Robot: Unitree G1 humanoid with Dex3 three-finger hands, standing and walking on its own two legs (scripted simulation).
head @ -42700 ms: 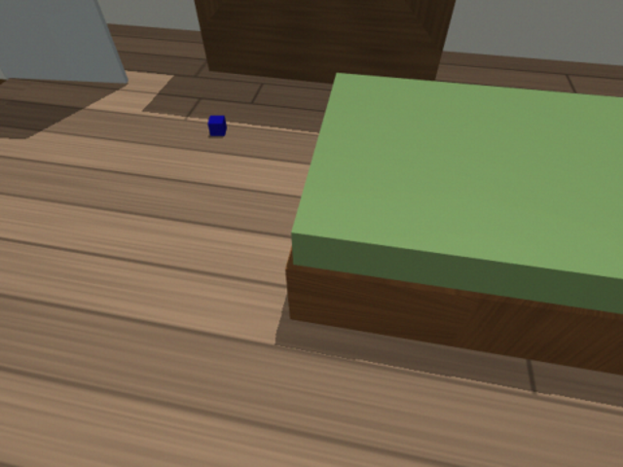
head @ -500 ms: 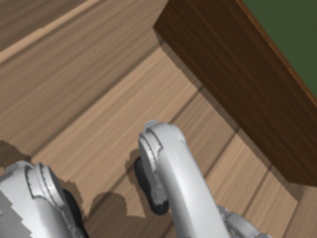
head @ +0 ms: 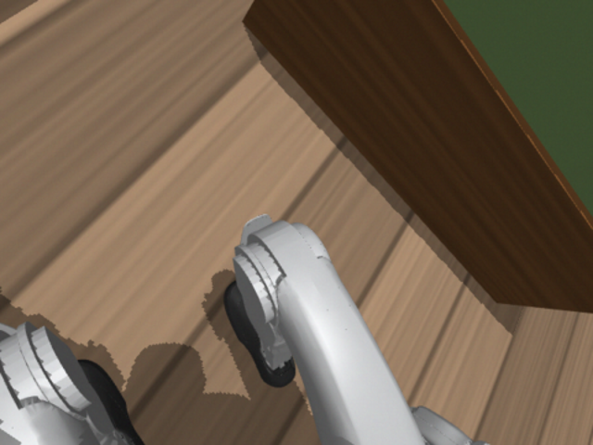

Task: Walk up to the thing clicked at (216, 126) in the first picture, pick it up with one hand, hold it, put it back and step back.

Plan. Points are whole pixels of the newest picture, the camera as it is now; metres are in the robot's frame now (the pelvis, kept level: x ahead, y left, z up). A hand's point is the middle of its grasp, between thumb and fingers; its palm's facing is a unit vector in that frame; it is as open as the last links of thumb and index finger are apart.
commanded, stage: rest palm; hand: left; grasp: from above
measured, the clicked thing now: out of the picture +0.44 +0.36 -0.27
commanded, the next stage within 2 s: close in 0.28 s
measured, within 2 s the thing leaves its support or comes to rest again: neither
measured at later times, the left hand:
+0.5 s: hand out of the picture +0.43 +0.35 -0.25, palm faces -0.25 -0.34 -0.91, open 14.1 cm
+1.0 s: hand out of the picture +0.44 +0.36 -0.25, palm faces -0.25 -0.34 -0.91, open 13.1 cm
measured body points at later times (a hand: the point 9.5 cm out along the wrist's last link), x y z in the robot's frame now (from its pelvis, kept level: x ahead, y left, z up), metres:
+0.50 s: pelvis +0.00 +0.00 +0.00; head +0.29 +0.12 +0.32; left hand +0.45 +0.36 -0.20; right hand +0.02 -0.23 -0.04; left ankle +0.07 +0.14 -0.28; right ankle +0.12 -0.12 -0.28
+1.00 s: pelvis -0.01 +0.01 +0.01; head +0.29 +0.12 +0.32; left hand +0.45 +0.37 -0.19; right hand +0.01 -0.23 -0.03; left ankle +0.07 +0.14 -0.28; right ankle +0.12 -0.12 -0.28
